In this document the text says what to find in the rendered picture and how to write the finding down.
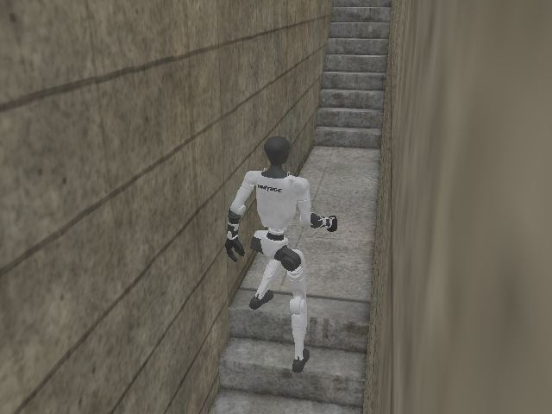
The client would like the left robot forearm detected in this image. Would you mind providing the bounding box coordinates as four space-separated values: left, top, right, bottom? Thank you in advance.
227 205 241 240

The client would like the robot right upper arm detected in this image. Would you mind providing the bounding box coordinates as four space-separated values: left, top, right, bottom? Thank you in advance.
290 176 313 226

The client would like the left robot foot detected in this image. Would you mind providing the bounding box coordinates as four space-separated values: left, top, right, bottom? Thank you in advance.
249 290 273 310

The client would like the right robot forearm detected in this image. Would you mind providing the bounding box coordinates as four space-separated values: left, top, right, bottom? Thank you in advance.
310 213 332 229

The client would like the right robot hand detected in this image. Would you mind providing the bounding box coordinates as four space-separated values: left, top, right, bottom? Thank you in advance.
327 216 337 232

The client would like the robot head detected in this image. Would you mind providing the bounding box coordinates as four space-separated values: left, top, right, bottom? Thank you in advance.
261 136 291 179

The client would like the robot left upper arm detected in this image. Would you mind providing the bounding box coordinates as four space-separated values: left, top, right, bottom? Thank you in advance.
230 171 263 215

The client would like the left robot hand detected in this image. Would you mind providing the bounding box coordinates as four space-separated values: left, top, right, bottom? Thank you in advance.
225 237 245 262

